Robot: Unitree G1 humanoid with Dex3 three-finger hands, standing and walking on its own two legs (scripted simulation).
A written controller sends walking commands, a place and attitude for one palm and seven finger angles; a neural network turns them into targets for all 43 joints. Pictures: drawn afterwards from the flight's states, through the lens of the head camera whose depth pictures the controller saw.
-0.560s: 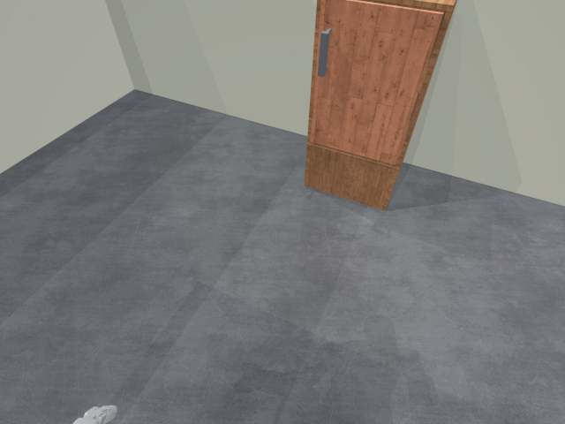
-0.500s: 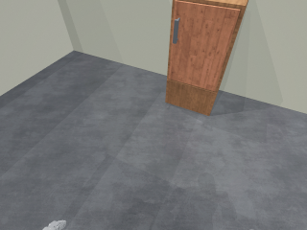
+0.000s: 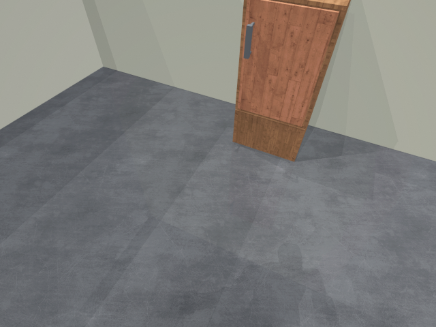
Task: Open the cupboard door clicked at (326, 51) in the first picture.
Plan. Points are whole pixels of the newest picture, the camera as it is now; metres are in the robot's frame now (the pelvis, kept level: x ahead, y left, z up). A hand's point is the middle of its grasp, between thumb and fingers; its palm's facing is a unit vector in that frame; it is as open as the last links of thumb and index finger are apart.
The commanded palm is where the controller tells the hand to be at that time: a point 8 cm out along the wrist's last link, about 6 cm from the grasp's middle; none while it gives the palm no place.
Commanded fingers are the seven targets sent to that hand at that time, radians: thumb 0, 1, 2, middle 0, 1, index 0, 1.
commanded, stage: stand and wait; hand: left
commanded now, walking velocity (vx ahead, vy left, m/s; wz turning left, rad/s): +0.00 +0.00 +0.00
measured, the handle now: (249, 40) +1.35 -0.08 -0.05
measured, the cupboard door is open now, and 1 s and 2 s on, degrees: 0 0 0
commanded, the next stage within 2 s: look at it before walking up in 0.26 s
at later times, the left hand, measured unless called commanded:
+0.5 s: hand out of the picture +0.08 +0.24 -0.15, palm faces -0.03 -0.94 -0.34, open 7.4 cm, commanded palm none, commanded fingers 0.00 0.90 0.90 -0.20 -0.30 -0.20 -0.30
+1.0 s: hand out of the picture +0.08 +0.24 -0.15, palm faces -0.04 -0.94 -0.34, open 7.4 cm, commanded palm none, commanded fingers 0.00 0.90 0.90 -0.20 -0.30 -0.20 -0.30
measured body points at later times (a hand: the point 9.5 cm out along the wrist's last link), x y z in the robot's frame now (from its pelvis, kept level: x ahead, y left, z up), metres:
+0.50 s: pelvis +0.00 +0.00 +0.00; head -0.01 +0.00 +0.45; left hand +0.08 +0.29 -0.13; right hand +0.07 -0.30 -0.13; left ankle +0.01 +0.12 -0.74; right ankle +0.01 -0.13 -0.74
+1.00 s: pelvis +0.00 +0.00 +0.00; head +0.00 -0.01 +0.45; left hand +0.08 +0.29 -0.13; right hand +0.08 -0.30 -0.13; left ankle +0.01 +0.12 -0.74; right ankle +0.01 -0.13 -0.74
